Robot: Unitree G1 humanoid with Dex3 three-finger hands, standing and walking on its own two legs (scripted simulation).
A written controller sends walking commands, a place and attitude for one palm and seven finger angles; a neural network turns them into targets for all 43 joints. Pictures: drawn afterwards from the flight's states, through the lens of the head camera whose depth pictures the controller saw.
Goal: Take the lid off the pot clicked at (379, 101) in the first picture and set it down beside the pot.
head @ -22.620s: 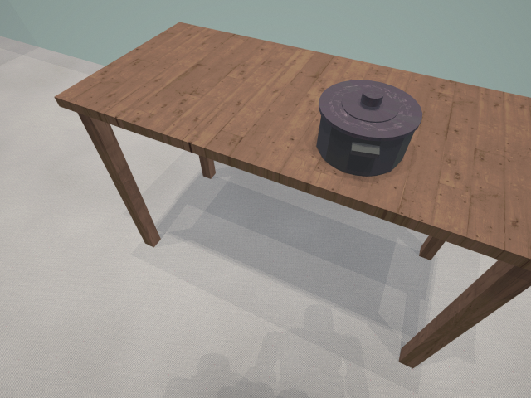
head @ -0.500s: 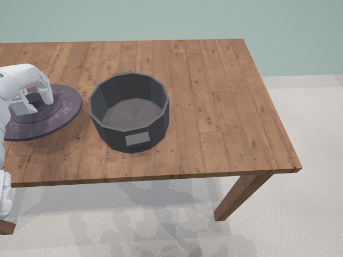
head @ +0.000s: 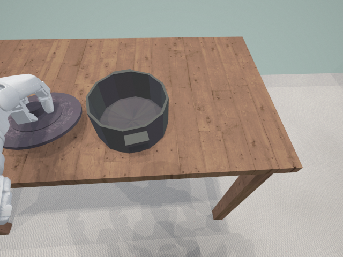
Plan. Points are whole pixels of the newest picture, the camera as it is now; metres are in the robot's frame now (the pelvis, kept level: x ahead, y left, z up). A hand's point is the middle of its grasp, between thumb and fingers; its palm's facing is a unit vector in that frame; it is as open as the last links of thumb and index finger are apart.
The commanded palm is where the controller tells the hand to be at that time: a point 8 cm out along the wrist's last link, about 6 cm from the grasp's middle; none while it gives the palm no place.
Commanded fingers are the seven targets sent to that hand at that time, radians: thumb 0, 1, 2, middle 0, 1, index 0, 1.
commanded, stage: lower the lid onto the table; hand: left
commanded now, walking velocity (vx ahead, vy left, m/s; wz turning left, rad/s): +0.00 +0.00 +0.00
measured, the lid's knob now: (33, 109) +0.45 +0.33 +0.07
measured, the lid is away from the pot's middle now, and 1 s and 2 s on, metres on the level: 0.23 0.24 0.25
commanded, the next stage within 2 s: open the fingers wide in 0.64 s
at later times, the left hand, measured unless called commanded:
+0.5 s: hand (29, 121) +0.41 +0.33 +0.07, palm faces -0.49 -0.13 -0.86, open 6.2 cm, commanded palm +0.44 +0.33 +0.13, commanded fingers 0.00 0.74 0.92 -0.88 -0.99 -0.97 -1.01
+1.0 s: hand (28, 126) +0.41 +0.34 +0.05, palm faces -0.42 -0.11 -0.90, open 6.1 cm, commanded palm +0.43 +0.34 +0.11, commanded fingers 0.00 0.50 0.77 -0.68 -0.98 -0.74 -0.99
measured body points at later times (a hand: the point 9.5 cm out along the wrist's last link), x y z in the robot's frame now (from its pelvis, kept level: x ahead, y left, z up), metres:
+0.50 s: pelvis -0.01 +0.00 -0.01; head +0.06 +0.01 +0.44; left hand +0.43 +0.33 +0.12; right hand +0.04 -0.28 -0.12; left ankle +0.02 +0.07 -0.73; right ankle -0.03 -0.15 -0.73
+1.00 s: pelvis -0.01 +0.01 -0.01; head +0.06 +0.02 +0.43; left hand +0.43 +0.34 +0.10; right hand +0.02 -0.28 -0.13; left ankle +0.02 +0.08 -0.73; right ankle -0.03 -0.15 -0.73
